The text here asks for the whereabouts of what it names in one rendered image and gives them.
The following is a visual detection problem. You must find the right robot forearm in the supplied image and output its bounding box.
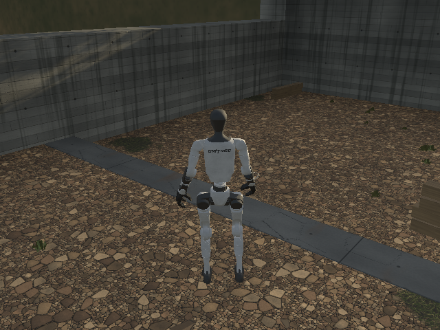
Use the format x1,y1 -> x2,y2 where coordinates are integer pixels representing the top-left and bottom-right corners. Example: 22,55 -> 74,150
244,165 -> 255,186

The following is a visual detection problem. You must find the robot left hand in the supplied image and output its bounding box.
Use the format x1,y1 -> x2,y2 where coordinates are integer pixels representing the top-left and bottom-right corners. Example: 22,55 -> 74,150
176,191 -> 192,208

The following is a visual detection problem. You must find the left robot forearm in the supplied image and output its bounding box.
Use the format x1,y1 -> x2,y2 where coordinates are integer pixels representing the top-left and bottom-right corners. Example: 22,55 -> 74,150
178,167 -> 192,195

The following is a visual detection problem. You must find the robot head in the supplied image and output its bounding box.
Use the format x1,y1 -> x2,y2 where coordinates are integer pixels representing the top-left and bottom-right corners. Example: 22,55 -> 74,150
207,109 -> 231,142

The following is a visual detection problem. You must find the robot right upper arm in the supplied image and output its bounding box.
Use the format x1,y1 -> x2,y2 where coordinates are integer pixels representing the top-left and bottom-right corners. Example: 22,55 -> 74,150
233,138 -> 252,175

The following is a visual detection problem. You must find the robot left foot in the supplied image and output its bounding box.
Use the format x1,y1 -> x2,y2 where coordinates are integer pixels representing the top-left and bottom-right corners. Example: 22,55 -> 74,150
202,266 -> 212,284

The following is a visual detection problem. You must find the robot right hand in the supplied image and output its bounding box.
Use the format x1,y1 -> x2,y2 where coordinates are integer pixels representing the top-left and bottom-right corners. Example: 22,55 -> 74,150
240,184 -> 256,196

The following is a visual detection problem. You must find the robot left upper arm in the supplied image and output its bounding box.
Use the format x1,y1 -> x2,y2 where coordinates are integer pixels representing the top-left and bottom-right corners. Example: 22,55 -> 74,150
186,139 -> 205,177

